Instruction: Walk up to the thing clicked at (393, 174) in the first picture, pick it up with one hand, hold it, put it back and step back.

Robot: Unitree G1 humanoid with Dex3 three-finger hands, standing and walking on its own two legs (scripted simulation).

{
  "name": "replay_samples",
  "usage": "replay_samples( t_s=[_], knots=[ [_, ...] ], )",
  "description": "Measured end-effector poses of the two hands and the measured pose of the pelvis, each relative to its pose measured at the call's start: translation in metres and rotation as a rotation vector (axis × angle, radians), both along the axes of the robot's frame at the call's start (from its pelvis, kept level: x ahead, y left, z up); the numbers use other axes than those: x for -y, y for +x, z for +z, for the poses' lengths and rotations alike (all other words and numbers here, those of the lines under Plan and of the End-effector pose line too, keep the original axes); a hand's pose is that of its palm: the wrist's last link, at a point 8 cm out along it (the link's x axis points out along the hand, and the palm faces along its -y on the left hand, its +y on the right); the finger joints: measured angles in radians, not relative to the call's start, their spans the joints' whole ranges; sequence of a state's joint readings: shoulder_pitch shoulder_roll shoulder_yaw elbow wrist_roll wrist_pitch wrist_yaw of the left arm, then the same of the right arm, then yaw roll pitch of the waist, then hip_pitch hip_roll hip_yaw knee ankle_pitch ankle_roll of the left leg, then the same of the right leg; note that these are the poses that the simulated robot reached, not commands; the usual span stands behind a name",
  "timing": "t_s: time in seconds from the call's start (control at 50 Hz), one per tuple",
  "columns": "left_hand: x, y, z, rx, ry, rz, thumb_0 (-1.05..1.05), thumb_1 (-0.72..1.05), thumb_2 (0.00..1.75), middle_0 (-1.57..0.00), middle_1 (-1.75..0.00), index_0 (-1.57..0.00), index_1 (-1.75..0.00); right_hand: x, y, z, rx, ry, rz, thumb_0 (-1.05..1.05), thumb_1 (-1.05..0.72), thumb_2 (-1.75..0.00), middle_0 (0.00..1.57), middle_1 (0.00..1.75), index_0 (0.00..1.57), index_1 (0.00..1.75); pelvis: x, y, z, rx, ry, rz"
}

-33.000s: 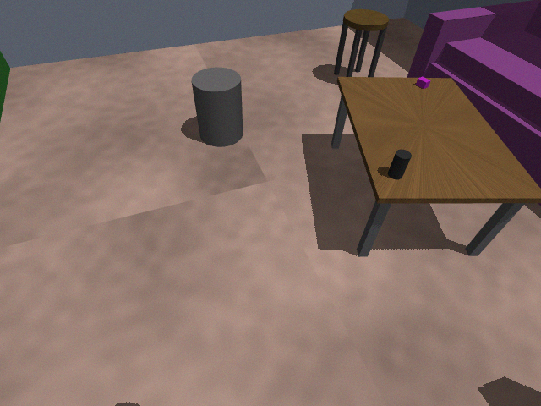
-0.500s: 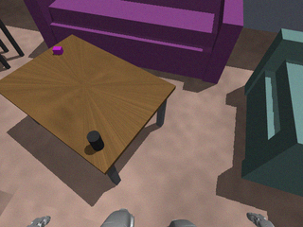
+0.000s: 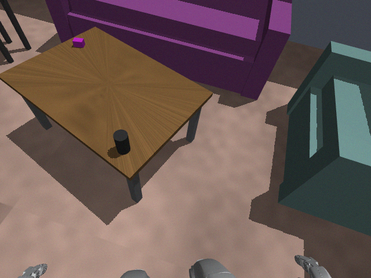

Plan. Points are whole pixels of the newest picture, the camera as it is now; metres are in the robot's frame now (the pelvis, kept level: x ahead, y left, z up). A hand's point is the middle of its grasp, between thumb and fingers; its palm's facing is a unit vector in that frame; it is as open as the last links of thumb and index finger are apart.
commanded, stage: step back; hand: left
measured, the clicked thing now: (122, 142) +0.60 +0.21 -0.30
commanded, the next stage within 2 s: none
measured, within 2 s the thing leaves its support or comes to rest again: neither
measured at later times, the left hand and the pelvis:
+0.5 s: hand out of the picture -0.03 +0.24 -0.14, palm faces +0.03 -0.91 -0.41, open 7.4 cm; pelvis -0.16 -0.03 -0.02, yaw +4 degrees
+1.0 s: hand out of the picture -0.27 +0.19 -0.14, palm faces +0.02 -0.90 -0.43, open 7.4 cm; pelvis -0.33 -0.09 -0.01, yaw +1 degrees
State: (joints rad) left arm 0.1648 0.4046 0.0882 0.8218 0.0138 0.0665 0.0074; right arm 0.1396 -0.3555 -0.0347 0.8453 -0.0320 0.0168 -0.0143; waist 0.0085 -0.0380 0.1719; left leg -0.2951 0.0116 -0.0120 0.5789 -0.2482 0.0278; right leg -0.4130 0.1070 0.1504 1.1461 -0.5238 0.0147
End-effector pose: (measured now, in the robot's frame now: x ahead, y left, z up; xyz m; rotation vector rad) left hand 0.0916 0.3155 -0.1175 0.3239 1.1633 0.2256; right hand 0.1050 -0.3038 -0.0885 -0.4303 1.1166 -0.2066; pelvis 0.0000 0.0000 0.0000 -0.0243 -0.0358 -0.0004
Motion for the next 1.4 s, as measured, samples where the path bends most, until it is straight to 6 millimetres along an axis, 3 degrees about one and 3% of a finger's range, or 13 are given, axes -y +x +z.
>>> replay_samples(
  t_s=[0.16,0.28,0.4,0.48,0.58,0.72,0.82,0.96,1.08,1.24,1.32,1.4],
  knots=[
    [0.024,-0.063,-0.004,-0.043,0.033,-0.035,0.01,0.9,0.9,-0.2,-0.3,-0.2,-0.3,0.033,-0.041,-0.02,0.065,0.024,-0.01,0.0,-0.9,-0.9,0.21,0.31,0.21,0.3,0.025,-0.056,-0.016,0.004,0.013,-0.048],
    [0.043,-0.112,0.016,-0.039,0.04,-0.019,0.01,0.9,0.9,-0.21,-0.3,-0.2,-0.3,0.048,-0.093,-0.027,0.015,0.049,-0.056,0.01,-0.91,-0.9,0.21,0.3,0.2,0.3,0.035,-0.091,-0.007,0.008,0.045,-0.028],
    [0.043,-0.124,0.025,0.042,0.066,-0.023,0.01,0.9,0.9,-0.21,-0.3,-0.2,-0.3,0.049,-0.153,-0.032,-0.079,0.043,-0.035,0.01,-0.91,-0.9,0.21,0.3,0.2,0.3,0.037,-0.126,-0.005,-0.006,0.052,0.019],
    [0.035,-0.132,0.017,0.11,0.059,-0.025,0.01,0.9,0.9,-0.21,-0.3,-0.2,-0.3,0.043,-0.187,-0.036,-0.12,0.025,-0.006,0.01,-0.91,-0.9,0.21,0.3,0.2,0.3,0.033,-0.155,-0.014,-0.007,0.04,0.063],
    [0.036,-0.161,0.009,0.095,0.032,-0.005,0.01,0.9,0.9,-0.2,-0.3,-0.2,-0.3,0.036,-0.222,-0.028,-0.119,0.031,0.004,0.01,-0.91,-0.9,0.21,0.3,0.2,0.3,0.035,-0.191,-0.01,0.012,0.033,0.061],
    [0.052,-0.225,0.006,0.036,0.018,-0.004,0.0,0.9,0.9,-0.2,-0.3,-0.2,-0.3,0.053,-0.24,-0.016,-0.028,0.011,0.015,0.01,-0.9,-0.9,0.21,0.31,0.21,0.3,0.051,-0.236,-0.006,-0.001,0.017,0.021],
    [0.07,-0.281,-0.001,-0.017,0.047,-0.017,0.0,0.9,0.9,-0.2,-0.3,-0.2,-0.3,0.079,-0.253,-0.027,0.049,0.023,0.024,0.01,-0.9,-0.9,0.21,0.31,0.21,0.3,0.071,-0.276,-0.019,-0.001,0.012,-0.015],
    [0.089,-0.358,0.016,-0.053,0.061,0.025,0.01,0.9,0.9,-0.21,-0.3,-0.2,-0.3,0.092,-0.304,-0.03,0.012,0.05,0.005,0.01,-0.91,-0.9,0.21,0.3,0.2,0.3,0.085,-0.321,-0.008,-0.001,0.056,0.012],
    [0.082,-0.394,0.023,0.019,0.092,0.053,0.01,0.9,0.9,-0.21,-0.3,-0.2,-0.3,0.091,-0.359,-0.04,-0.089,0.046,0.047,0.01,-0.91,-0.9,0.2,0.3,0.2,0.3,0.087,-0.361,-0.009,-0.003,0.052,0.074],
    [0.061,-0.458,0.01,0.013,0.062,0.11,0.0,0.9,0.9,-0.21,-0.3,-0.2,-0.3,0.071,-0.419,-0.035,-0.115,0.055,0.063,0.01,-0.91,-0.9,0.21,0.3,0.2,0.3,0.073,-0.406,-0.011,0.017,0.05,0.113],
    [0.061,-0.485,0.007,-0.038,0.032,0.123,0.01,0.9,0.9,-0.2,-0.3,-0.2,-0.3,0.065,-0.437,-0.024,-0.089,0.063,0.047,0.01,-0.91,-0.9,0.21,0.3,0.2,0.3,0.074,-0.415,-0.003,0.021,0.042,0.1],
    [0.067,-0.503,0.005,-0.082,0.017,0.113,0.01,0.9,0.9,-0.2,-0.3,-0.2,-0.3,0.068,-0.439,-0.022,-0.052,0.075,0.034,0.01,-0.9,-0.9,0.21,0.3,0.21,0.3,0.077,-0.42,-0.002,0.02,0.041,0.071]
  ],
)
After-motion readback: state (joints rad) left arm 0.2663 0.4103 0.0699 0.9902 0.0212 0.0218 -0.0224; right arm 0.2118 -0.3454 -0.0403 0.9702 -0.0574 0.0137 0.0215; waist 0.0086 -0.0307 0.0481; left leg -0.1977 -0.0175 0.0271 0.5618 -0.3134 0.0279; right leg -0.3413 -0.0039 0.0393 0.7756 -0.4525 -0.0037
